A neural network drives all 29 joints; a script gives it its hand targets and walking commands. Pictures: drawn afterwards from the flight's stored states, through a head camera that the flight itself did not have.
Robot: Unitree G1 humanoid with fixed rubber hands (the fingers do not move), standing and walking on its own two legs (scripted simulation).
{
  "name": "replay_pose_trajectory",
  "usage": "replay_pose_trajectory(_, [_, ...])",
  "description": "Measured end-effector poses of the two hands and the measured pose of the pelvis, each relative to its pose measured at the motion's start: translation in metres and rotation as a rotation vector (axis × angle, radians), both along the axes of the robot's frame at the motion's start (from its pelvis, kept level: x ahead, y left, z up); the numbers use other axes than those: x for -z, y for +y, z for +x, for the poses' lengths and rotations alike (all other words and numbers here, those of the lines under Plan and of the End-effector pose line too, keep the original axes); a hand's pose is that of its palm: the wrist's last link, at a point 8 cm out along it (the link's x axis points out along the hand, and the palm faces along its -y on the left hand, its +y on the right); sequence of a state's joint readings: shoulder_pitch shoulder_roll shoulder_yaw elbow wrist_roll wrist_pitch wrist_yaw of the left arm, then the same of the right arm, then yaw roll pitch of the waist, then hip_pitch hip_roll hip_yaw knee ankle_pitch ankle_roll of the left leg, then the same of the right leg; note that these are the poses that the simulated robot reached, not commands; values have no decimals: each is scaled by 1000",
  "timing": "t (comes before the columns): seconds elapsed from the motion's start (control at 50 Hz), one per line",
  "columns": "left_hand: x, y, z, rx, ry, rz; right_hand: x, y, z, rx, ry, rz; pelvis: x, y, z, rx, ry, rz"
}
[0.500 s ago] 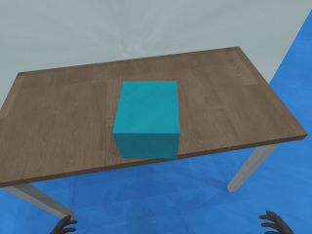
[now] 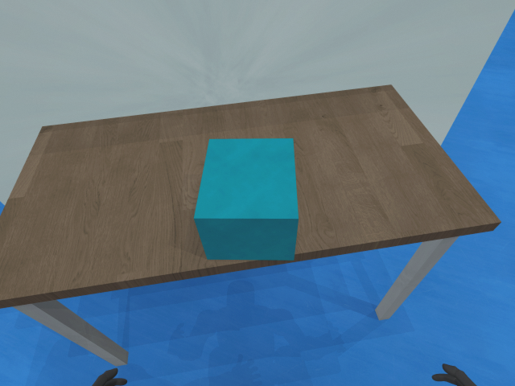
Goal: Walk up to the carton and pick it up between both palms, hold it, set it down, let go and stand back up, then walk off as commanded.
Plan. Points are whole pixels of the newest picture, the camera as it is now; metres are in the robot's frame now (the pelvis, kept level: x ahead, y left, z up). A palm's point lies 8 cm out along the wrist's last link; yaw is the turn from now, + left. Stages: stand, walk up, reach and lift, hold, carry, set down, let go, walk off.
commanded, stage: stand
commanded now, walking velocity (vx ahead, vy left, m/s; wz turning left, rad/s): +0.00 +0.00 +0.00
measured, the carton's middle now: (250, 198) +0.46 +0.04 -0.02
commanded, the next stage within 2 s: none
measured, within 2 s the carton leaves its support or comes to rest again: neither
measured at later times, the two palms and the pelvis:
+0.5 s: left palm out of the picture +0.08 +0.30 -0.10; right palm out of the picture +0.10 -0.29 -0.10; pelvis +0.00 +0.01 +0.01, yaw +0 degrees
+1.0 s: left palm out of the picture +0.09 +0.30 -0.10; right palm out of the picture +0.10 -0.30 -0.10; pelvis +0.01 +0.00 +0.01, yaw +1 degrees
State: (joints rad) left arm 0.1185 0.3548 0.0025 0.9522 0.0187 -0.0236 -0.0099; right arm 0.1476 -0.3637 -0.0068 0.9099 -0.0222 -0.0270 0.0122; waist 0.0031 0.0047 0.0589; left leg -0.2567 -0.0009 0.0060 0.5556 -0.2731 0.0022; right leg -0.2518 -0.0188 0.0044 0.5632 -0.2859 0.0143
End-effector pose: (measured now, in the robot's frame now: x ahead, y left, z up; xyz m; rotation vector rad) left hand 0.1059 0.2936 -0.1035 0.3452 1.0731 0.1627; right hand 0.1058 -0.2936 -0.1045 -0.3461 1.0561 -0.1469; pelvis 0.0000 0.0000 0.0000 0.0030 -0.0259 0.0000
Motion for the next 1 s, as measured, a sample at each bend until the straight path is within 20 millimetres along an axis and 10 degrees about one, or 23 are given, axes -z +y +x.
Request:
replay_pose_trajectory(0.56, [0, 10, -29, -68, 118, -9, -6, -1, -1, 13, 76, -15, -12, 5, 6, -10, -5, -4])
replay_pose_trajectory(1.0, [-4, 10, -13, -68, 97, -3, -7, -4, -2, 39, 83, -18, -15, 2, 9, -11, -10, -7])
